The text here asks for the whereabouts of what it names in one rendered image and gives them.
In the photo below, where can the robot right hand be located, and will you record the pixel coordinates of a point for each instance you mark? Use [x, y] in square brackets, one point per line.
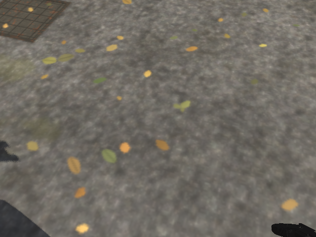
[293, 230]

